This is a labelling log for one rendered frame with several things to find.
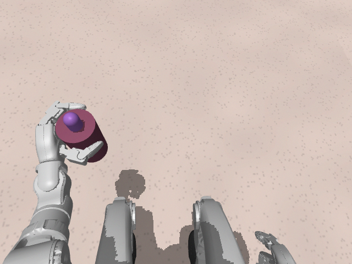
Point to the left robot hand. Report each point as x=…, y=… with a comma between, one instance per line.
x=50, y=147

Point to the bottle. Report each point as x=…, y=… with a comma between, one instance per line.
x=77, y=128

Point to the right robot hand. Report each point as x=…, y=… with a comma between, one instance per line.
x=280, y=254

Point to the left robot arm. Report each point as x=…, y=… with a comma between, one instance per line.
x=45, y=240

